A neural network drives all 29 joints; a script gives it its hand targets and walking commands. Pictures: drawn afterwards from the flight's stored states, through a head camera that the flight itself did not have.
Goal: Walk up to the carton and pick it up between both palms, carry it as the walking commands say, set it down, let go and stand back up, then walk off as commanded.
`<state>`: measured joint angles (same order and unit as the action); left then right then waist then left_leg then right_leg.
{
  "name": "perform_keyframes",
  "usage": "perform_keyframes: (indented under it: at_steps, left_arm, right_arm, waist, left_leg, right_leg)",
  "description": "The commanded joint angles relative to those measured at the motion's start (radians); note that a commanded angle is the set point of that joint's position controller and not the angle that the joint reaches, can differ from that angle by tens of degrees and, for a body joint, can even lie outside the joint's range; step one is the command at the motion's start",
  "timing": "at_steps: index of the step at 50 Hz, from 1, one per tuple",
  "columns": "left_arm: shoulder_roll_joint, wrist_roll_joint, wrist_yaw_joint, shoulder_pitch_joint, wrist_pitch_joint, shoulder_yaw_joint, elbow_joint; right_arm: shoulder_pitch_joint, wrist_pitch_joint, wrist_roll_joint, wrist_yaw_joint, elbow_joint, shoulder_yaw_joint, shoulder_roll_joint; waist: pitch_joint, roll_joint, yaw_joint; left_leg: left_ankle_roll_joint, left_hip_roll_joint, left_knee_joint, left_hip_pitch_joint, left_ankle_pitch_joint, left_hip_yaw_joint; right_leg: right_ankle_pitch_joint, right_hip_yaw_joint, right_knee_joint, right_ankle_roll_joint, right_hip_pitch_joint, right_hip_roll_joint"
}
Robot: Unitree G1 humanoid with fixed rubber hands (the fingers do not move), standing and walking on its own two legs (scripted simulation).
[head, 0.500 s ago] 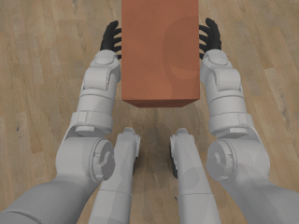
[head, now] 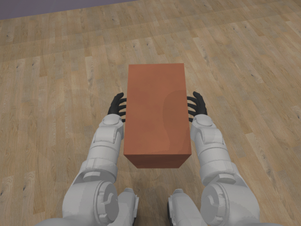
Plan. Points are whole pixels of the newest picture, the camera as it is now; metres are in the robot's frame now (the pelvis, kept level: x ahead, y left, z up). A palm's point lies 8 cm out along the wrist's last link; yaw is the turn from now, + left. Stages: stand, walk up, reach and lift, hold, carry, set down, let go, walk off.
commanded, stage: reach and lift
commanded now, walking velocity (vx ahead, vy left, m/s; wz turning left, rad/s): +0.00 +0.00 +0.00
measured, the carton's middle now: (157, 123) +0.40 +0.00 -0.07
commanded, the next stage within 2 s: none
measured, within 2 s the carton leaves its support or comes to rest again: neither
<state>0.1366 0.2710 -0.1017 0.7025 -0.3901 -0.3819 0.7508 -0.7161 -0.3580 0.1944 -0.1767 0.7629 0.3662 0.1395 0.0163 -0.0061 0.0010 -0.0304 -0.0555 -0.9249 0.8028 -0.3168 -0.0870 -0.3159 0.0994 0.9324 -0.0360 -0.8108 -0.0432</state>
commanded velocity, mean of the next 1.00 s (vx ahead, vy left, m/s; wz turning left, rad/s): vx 0.00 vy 0.00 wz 0.00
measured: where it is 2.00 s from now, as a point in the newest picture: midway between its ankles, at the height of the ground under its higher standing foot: outside the picture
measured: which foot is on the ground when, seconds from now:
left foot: down 0.00-1.00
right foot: down 0.00-1.00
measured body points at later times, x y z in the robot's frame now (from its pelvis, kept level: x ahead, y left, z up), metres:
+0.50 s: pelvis +0.02 +0.00 +0.03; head +0.05 +0.00 +0.48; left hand +0.38 +0.11 +0.04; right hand +0.38 -0.13 +0.05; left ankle +0.08 +0.13 -0.68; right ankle +0.08 -0.13 -0.68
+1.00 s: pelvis +0.01 +0.00 +0.03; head -0.03 +0.00 +0.48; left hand +0.35 +0.11 +0.08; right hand +0.35 -0.13 +0.09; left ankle +0.08 +0.13 -0.68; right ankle +0.08 -0.13 -0.68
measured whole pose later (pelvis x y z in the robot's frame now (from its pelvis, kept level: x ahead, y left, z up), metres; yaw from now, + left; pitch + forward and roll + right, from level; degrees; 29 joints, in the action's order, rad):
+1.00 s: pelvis +0.01 +0.00 +0.03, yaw +0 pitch -5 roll +1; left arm 0.19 0.25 -0.12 0.58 -0.67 -0.33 0.62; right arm -0.56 -0.64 0.19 -0.17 0.58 0.37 0.18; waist 0.00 -0.02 0.00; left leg -0.02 -0.05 -0.70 0.34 -0.27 -0.09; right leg -0.28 0.10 0.73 -0.03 -0.36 -0.03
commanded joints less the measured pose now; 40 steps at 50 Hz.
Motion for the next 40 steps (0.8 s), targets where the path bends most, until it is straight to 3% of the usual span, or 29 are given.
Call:
perform_keyframes:
  at_steps: [1, 2, 4, 5, 6, 8, 9, 11, 12, 13, 14, 16, 19, 20, 21, 23, 24, 25, 26, 28, 29, 30, 32, 33, 34, 36, 37, 39, 40]
  left_arm:
    - [1.160, -0.188, 0.260, 0.664, 0.078, 0.529, -0.137]
    - [1.165, -0.195, 0.260, 0.685, 0.075, 0.564, -0.140]
    - [1.143, -0.155, 0.252, 0.553, 0.059, 0.482, -0.052]
    - [1.183, -0.168, 0.248, 0.549, 0.058, 0.543, -0.116]
    - [1.188, -0.183, 0.250, 0.585, 0.049, 0.560, -0.125]
    - [1.183, -0.165, 0.250, 0.537, 0.042, 0.531, -0.106]
    - [1.223, -0.201, 0.250, 0.523, 0.031, 0.582, -0.124]
    - [1.216, -0.198, 0.246, 0.500, 0.015, 0.575, -0.114]
    - [1.227, -0.241, 0.252, 0.514, 0.013, 0.633, -0.185]
    - [1.227, -0.212, 0.245, 0.492, 0.008, 0.607, -0.161]
    - [1.201, -0.205, 0.245, 0.469, 0.000, 0.594, -0.160]
    - [1.208, -0.214, 0.246, 0.452, -0.016, 0.605, -0.165]
    - [1.208, -0.193, 0.246, 0.395, -0.048, 0.574, -0.134]
    - [1.255, -0.233, 0.250, 0.458, -0.056, 0.626, -0.185]
    - [1.209, -0.199, 0.254, 0.440, -0.061, 0.561, -0.111]
    - [1.210, -0.230, 0.250, 0.428, -0.074, 0.632, -0.218]
    - [1.171, -0.216, 0.250, 0.447, -0.075, 0.579, -0.187]
    - [1.218, -0.250, 0.253, 0.444, -0.084, 0.622, -0.213]
    - [1.175, -0.248, 0.262, 0.474, -0.088, 0.606, -0.224]
    - [1.197, -0.278, 0.262, 0.482, -0.113, 0.645, -0.270]
    - [1.148, -0.250, 0.267, 0.522, -0.122, 0.605, -0.233]
    - [1.180, -0.243, 0.261, 0.477, -0.131, 0.579, -0.201]
    - [1.176, -0.275, 0.258, 0.559, -0.140, 0.614, -0.301]
    - [1.164, -0.245, 0.265, 0.505, -0.160, 0.574, -0.197]
    - [1.169, -0.258, 0.261, 0.549, -0.165, 0.606, -0.270]
    - [1.181, -0.276, 0.267, 0.538, -0.186, 0.577, -0.205]
    - [1.161, -0.250, 0.267, 0.537, -0.201, 0.525, -0.121]
    - [1.148, -0.256, 0.261, 0.608, -0.207, 0.540, -0.207]
    - [1.143, -0.254, 0.261, 0.605, -0.221, 0.514, -0.134]
  right_arm:
    - [-0.499, 0.032, -0.082, 0.269, -0.055, -0.429, 1.219]
    - [-0.521, 0.035, -0.087, 0.271, -0.085, -0.467, 1.210]
    - [-0.495, 0.010, -0.074, 0.274, -0.050, -0.446, 1.194]
    - [-0.471, 0.007, -0.094, 0.279, -0.058, -0.482, 1.238]
    - [-0.441, 0.000, -0.076, 0.287, -0.045, -0.456, 1.194]
    - [-0.398, -0.007, -0.061, 0.289, -0.018, -0.442, 1.204]
    - [-0.456, -0.011, -0.104, 0.289, -0.114, -0.497, 1.201]
    - [-0.399, -0.035, -0.098, 0.295, -0.076, -0.493, 1.198]
    - [-0.413, -0.037, -0.134, 0.287, -0.164, -0.552, 1.228]
    - [-0.360, -0.046, -0.098, 0.294, -0.084, -0.508, 1.184]
    - [-0.376, -0.055, -0.127, 0.296, -0.112, -0.542, 1.208]
    - [-0.355, -0.075, -0.110, 0.298, -0.108, -0.532, 1.198]
    - [-0.343, -0.107, -0.111, 0.300, -0.117, -0.551, 1.200]
    - [-0.350, -0.111, -0.124, 0.297, -0.145, -0.564, 1.210]
    - [-0.390, -0.112, -0.107, 0.290, -0.127, -0.544, 1.174]
    - [-0.340, -0.141, -0.136, 0.297, -0.162, -0.586, 1.225]
    - [-0.358, -0.147, -0.128, 0.297, -0.125, -0.571, 1.221]
    - [-0.403, -0.148, -0.160, 0.295, -0.217, -0.635, 1.238]
    - [-0.400, -0.160, -0.145, 0.289, -0.188, -0.604, 1.218]
    - [-0.415, -0.182, -0.187, 0.287, -0.243, -0.660, 1.262]
    - [-0.372, -0.203, -0.141, 0.285, -0.126, -0.595, 1.245]
    - [-0.435, -0.202, -0.164, 0.283, -0.194, -0.617, 1.264]
    - [-0.437, -0.224, -0.178, 0.286, -0.174, -0.625, 1.278]
    - [-0.437, -0.237, -0.173, 0.288, -0.138, -0.602, 1.244]
    - [-0.398, -0.239, -0.176, 0.290, -0.147, -0.605, 1.283]
    - [-0.476, -0.256, -0.179, 0.291, -0.191, -0.612, 1.255]
    - [-0.527, -0.261, -0.157, 0.285, -0.150, -0.562, 1.203]
    - [-0.524, -0.276, -0.162, 0.289, -0.147, -0.563, 1.246]
    - [-0.549, -0.286, -0.165, 0.291, -0.109, -0.542, 1.222]
  waist:
    - [-0.746, 0.010, -0.028]
    - [-0.769, 0.031, -0.031]
    - [-0.642, -0.032, -0.003]
    - [-0.733, 0.001, 0.010]
    - [-0.690, 0.010, -0.045]
    - [-0.624, 0.024, -0.035]
    - [-0.702, 0.044, -0.025]
    - [-0.648, 0.004, -0.058]
    - [-0.755, -0.010, -0.053]
    - [-0.641, 0.041, -0.060]
    - [-0.659, 0.002, -0.017]
    - [-0.608, -0.005, -0.043]
    - [-0.565, -0.005, -0.009]
    - [-0.614, 0.001, -0.055]
    - [-0.515, 0.026, -0.028]
    - [-0.612, -0.009, -0.009]
    - [-0.511, -0.018, 0.019]
    - [-0.613, -0.025, -0.003]
    - [-0.601, -0.051, -0.010]
    - [-0.661, -0.002, 0.026]
    - [-0.549, -0.028, -0.003]
    - [-0.580, -0.063, 0.031]
    - [-0.577, -0.027, 0.026]
    - [-0.493, -0.026, 0.028]
    - [-0.521, 0.000, 0.022]
    - [-0.505, -0.054, 0.010]
    - [-0.412, -0.025, 0.006]
    - [-0.405, -0.039, 0.016]
    - [-0.387, -0.027, 0.010]
  left_leg:
    - [0.045, -0.082, 0.215, -0.353, 0.178, 0.018]
    - [0.040, -0.084, 0.226, -0.342, 0.164, 0.014]
    - [0.055, -0.079, 0.241, -0.348, 0.143, 0.015]
    - [0.046, -0.086, 0.268, -0.425, 0.194, 0.016]
    - [0.040, -0.070, 0.270, -0.455, 0.178, 0.004]
    - [0.033, -0.075, 0.277, -0.394, 0.172, 0.014]
    - [0.037, -0.078, 0.305, -0.476, 0.208, 0.007]
    - [0.041, -0.070, 0.311, -0.490, 0.205, -0.003]
    - [0.044, -0.074, 0.316, -0.552, 0.261, 0.006]
    - [0.032, -0.068, 0.312, -0.491, 0.258, 0.001]
    - [0.043, -0.075, 0.324, -0.519, 0.256, 0.005]
    - [0.034, -0.069, 0.338, -0.493, 0.234, 0.006]
    - [0.044, -0.069, 0.353, -0.511, 0.209, 0.004]
    - [0.039, -0.066, 0.361, -0.563, 0.219, 0.008]
    - [0.047, -0.067, 0.357, -0.488, 0.155, 0.012]
    - [0.044, -0.069, 0.371, -0.585, 0.280, 0.019]
    - [0.053, -0.069, 0.373, -0.504, 0.191, 0.022]
    - [0.057, -0.069, 0.367, -0.557, 0.216, 0.016]
    - [0.062, -0.063, 0.364, -0.556, 0.239, 0.008]
    - [0.054, -0.069, 0.380, -0.602, 0.240, 0.025]
    - [0.058, -0.065, 0.384, -0.538, 0.145, 0.035]
    - [0.065, -0.068, 0.383, -0.567, 0.115, 0.022]
    - [0.062, -0.063, 0.382, -0.591, 0.142, 0.031]
    - [0.058, -0.062, 0.389, -0.547, 0.107, 0.041]
    - [0.049, -0.060, 0.395, -0.586, 0.100, 0.037]
    - [0.052, -0.050, 0.396, -0.590, 0.049, 0.025]
    - [0.053, -0.045, 0.398, -0.536, -0.003, 0.027]
    - [0.052, -0.039, 0.413, -0.580, -0.046, 0.026]
    - [0.051, -0.039, 0.413, -0.566, -0.081, 0.031]
  right_leg:
    - [0.257, 0.005, -0.226, 0.029, 0.561, -0.072]
    - [0.247, 0.005, -0.230, 0.035, 0.571, -0.072]
    - [0.205, -0.005, -0.245, 0.024, 0.521, -0.082]
    - [0.247, -0.006, -0.259, 0.026, 0.593, -0.080]
    - [0.227, -0.013, -0.269, 0.032, 0.540, -0.081]
    - [0.235, 0.002, -0.288, 0.036, 0.544, -0.070]
    - [0.266, -0.008, -0.296, 0.033, 0.618, -0.075]
    - [0.277, -0.008, -0.303, 0.030, 0.609, -0.066]
    - [0.327, -0.010, -0.312, 0.023, 0.686, -0.064]
    - [0.305, 0.005, -0.317, 0.039, 0.592, -0.061]
    - [0.312, 0.004, -0.329, 0.030, 0.634, -0.064]
    - [0.298, -0.001, -0.339, 0.030, 0.647, -0.063]
    - [0.274, 0.000, -0.352, 0.029, 0.641, -0.058]
    - [0.285, 0.000, -0.364, 0.029, 0.687, -0.052]
    - [0.234, 0.013, -0.366, 0.029, 0.630, -0.040]
    - [0.347, 0.001, -0.361, 0.023, 0.684, -0.061]
    - [0.262, 0.015, -0.375, 0.025, 0.652, -0.048]
    - [0.291, 0.010, -0.363, 0.016, 0.717, -0.046]
    - [0.307, 0.007, -0.366, 0.014, 0.686, -0.047]
    - [0.296, 0.004, -0.377, 0.010, 0.761, -0.041]
    - [0.218, 0.012, -0.396, 0.011, 0.690, -0.035]
    - [0.173, -0.004, -0.386, 0.011, 0.709, -0.047]
    - [0.172, 0.011, -0.403, 0.015, 0.709, -0.032]
    - [0.152, 0.011, -0.408, 0.012, 0.677, -0.025]
    - [0.147, 0.009, -0.408, 0.020, 0.689, -0.028]
    - [0.088, 0.002, -0.412, 0.018, 0.679, -0.030]
    - [0.040, 0.001, -0.418, 0.025, 0.641, -0.019]
    - [-0.047, -0.006, -0.436, 0.028, 0.644, -0.022]
    - [-0.071, -0.011, -0.425, 0.027, 0.625, -0.017]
